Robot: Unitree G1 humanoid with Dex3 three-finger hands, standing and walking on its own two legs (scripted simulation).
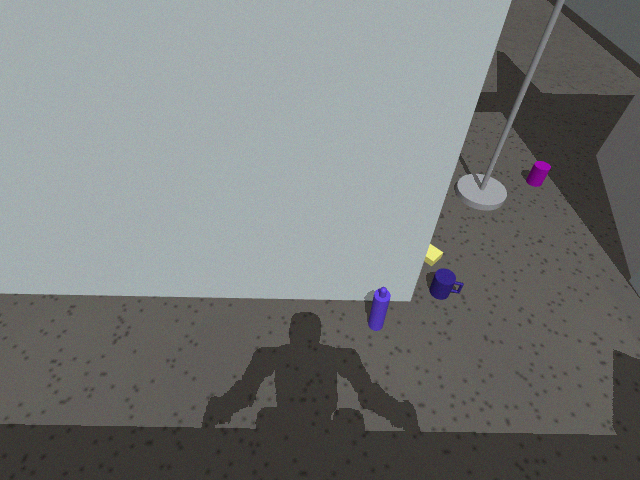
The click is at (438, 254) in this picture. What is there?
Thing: flat box
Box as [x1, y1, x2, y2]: [424, 244, 442, 265]
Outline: 430,244 424,261 432,265 441,256 442,252
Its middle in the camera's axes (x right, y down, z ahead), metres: +0.45 +0.07 +1.63
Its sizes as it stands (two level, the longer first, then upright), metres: 0.096 0.070 0.033
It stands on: the floor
